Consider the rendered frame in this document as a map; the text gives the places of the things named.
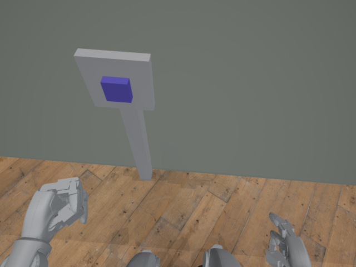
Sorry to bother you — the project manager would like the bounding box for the panel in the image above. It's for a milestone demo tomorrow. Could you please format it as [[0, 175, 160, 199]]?
[[74, 48, 155, 181]]

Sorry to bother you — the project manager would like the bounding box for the button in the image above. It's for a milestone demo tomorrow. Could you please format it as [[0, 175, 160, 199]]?
[[100, 76, 133, 103]]

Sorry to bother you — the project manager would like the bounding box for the robot right hand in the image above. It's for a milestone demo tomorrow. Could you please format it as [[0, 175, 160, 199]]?
[[265, 212, 312, 267]]

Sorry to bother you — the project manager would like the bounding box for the right robot thigh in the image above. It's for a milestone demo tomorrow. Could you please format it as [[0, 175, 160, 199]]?
[[202, 248, 241, 267]]

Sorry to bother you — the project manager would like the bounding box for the right robot shin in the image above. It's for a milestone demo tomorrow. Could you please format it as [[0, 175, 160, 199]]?
[[211, 244, 223, 249]]

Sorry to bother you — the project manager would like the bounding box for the robot left forearm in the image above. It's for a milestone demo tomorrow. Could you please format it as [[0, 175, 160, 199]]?
[[0, 238, 52, 267]]

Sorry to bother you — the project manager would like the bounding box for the robot left hand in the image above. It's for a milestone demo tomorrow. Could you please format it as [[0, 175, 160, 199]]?
[[21, 177, 88, 243]]

